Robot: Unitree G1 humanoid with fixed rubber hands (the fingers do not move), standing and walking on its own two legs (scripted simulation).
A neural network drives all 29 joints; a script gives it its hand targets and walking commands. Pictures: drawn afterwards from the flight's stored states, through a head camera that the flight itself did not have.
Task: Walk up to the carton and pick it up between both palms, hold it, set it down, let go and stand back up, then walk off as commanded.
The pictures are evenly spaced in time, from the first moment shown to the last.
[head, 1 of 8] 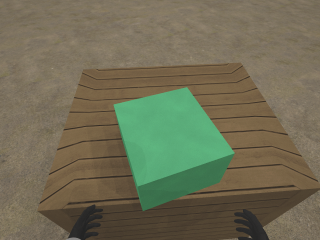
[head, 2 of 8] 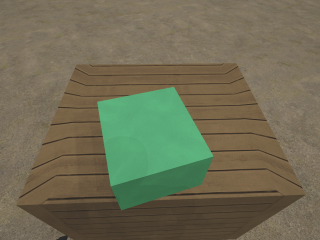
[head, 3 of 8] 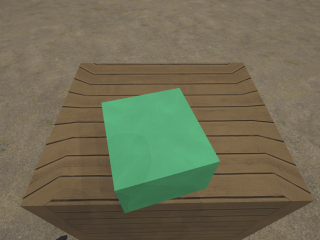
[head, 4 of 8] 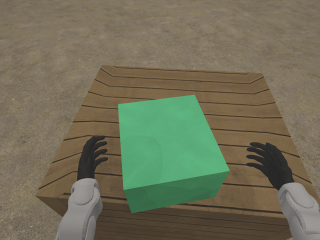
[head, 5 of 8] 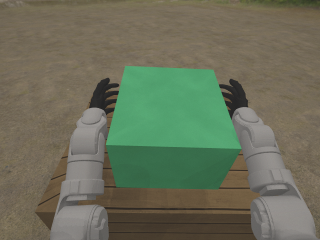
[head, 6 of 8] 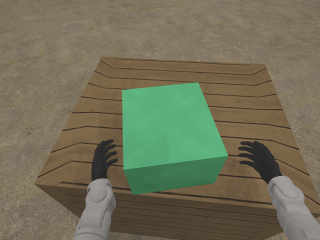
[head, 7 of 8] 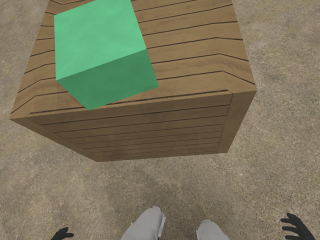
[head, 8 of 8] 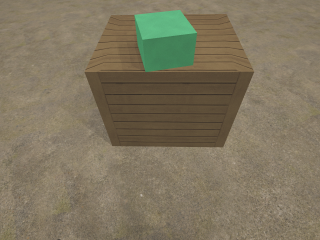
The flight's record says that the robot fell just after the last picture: no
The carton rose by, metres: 0.18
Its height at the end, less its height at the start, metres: +0.00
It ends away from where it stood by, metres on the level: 0.03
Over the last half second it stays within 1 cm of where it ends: yes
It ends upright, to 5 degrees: yes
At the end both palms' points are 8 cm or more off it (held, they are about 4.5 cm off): yes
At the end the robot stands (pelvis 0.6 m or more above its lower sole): yes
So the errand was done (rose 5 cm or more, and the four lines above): yes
